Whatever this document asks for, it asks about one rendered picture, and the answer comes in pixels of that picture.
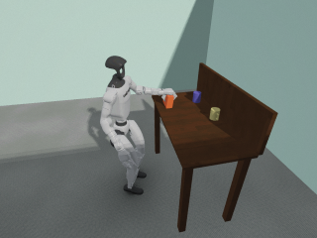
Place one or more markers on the right robot forearm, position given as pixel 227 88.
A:
pixel 115 139

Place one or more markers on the robot left hand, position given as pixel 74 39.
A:
pixel 168 91

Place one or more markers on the robot right thigh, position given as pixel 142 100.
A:
pixel 128 147

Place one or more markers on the table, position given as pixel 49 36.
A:
pixel 239 135

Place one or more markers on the sponge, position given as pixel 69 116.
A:
pixel 168 101

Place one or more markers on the humanoid robot head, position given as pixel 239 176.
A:
pixel 117 63

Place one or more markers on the right robot upper arm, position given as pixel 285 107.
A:
pixel 109 98

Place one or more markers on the left robot forearm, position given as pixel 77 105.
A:
pixel 153 91

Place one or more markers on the left robot upper arm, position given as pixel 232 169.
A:
pixel 138 89

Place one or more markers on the robot right hand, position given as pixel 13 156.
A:
pixel 125 156

